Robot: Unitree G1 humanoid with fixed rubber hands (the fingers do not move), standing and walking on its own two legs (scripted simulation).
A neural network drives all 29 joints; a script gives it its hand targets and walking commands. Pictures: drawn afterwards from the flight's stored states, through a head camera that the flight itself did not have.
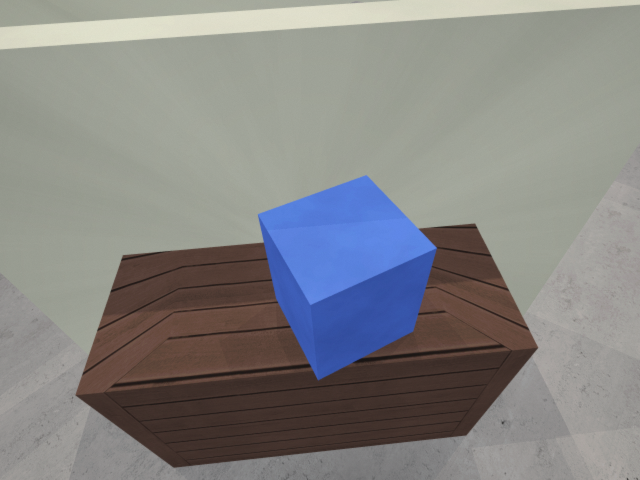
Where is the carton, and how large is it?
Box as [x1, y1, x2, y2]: [258, 175, 436, 379]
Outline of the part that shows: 366,175 258,214 276,298 318,379 413,330 436,249 434,245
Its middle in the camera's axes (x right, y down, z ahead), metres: +0.04 +0.07 +0.70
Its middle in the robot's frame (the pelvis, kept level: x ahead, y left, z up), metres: +0.47 +0.01 -0.09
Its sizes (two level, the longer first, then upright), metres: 0.210 0.200 0.250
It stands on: a pedestal, 0.56 m high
